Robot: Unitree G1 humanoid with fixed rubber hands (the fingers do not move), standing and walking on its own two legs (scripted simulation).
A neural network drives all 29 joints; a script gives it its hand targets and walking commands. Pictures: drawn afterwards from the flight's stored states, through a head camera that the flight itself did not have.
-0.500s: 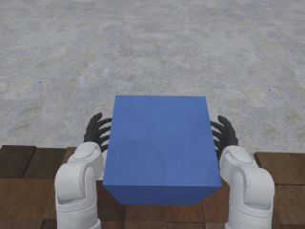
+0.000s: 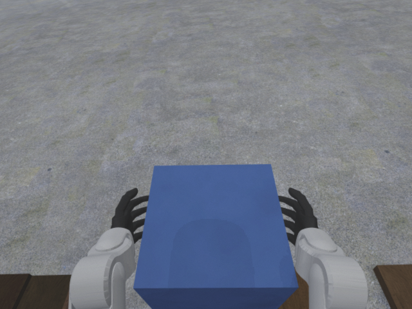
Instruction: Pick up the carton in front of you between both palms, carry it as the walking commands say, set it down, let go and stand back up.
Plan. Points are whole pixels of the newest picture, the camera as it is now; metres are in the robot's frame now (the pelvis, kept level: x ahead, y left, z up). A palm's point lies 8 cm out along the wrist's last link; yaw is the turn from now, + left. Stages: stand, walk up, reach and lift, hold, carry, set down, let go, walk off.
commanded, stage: carry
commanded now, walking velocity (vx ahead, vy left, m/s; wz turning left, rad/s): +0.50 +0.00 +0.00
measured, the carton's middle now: (213, 246) +0.25 +0.00 +0.01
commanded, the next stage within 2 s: none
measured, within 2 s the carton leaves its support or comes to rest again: neither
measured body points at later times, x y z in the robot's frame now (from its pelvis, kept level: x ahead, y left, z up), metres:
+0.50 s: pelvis +0.30 -0.01 +0.02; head +0.32 -0.01 +0.47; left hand +0.65 +0.14 +0.12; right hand +0.64 -0.17 +0.12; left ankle +0.26 +0.03 -0.72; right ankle +0.41 -0.17 -0.67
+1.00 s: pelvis +0.66 -0.06 -0.04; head +0.69 -0.07 +0.41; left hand +0.97 +0.11 +0.04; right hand +0.98 -0.20 +0.03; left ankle +0.78 +0.10 -0.70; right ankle +0.62 -0.10 -0.78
